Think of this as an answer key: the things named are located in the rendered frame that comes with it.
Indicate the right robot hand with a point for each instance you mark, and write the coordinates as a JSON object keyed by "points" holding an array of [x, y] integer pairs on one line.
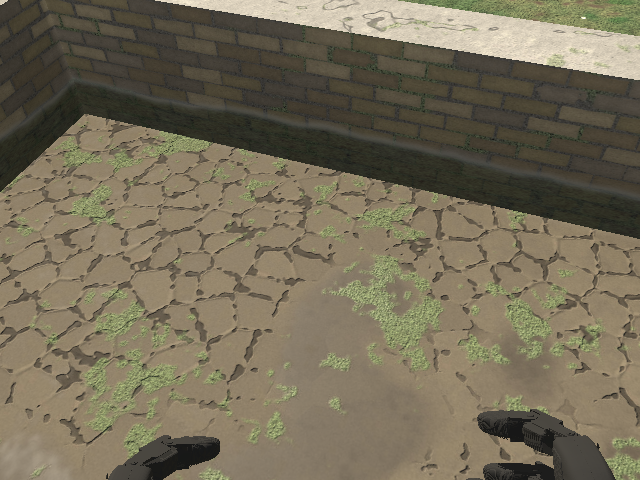
{"points": [[575, 457]]}

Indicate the left robot hand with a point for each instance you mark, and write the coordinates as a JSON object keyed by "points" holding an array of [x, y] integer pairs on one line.
{"points": [[163, 456]]}

